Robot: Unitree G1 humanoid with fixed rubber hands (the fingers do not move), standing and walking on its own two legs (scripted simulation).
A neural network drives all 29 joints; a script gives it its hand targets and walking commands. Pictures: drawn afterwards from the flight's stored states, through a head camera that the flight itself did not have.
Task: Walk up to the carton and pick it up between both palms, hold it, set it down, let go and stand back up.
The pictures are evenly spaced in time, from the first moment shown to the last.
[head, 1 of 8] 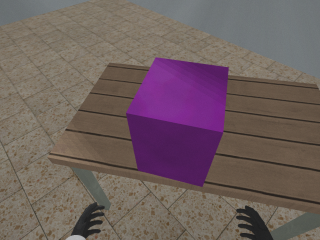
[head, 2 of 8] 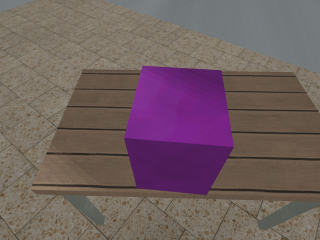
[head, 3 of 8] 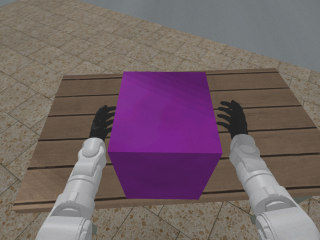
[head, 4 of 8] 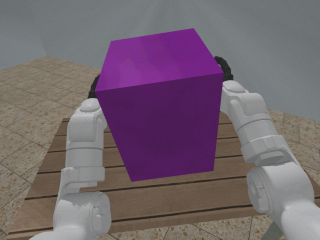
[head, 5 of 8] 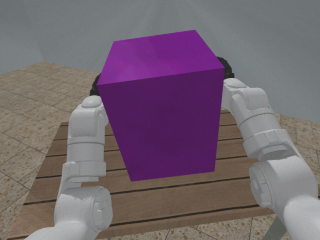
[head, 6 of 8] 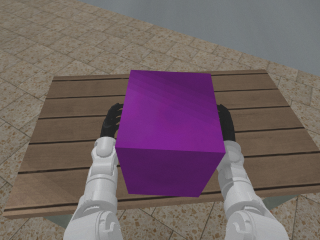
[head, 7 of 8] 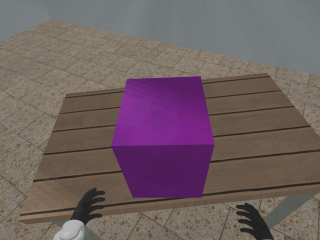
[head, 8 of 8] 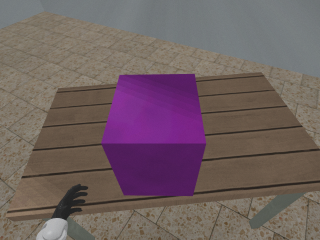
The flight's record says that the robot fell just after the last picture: no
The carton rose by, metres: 0.22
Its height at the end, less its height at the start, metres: +0.00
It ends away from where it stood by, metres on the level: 0.03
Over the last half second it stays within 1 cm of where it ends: yes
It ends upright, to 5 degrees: yes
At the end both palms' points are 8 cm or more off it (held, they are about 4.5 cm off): yes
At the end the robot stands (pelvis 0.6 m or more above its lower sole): yes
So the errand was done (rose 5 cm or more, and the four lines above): yes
